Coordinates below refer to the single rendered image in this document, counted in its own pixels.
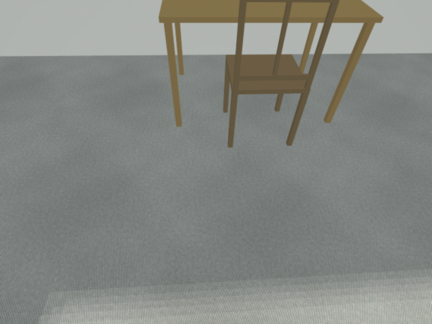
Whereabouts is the chair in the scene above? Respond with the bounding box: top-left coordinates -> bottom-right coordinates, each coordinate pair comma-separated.
223,0 -> 340,148

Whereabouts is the table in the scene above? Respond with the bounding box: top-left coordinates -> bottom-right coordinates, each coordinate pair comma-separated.
159,0 -> 383,127

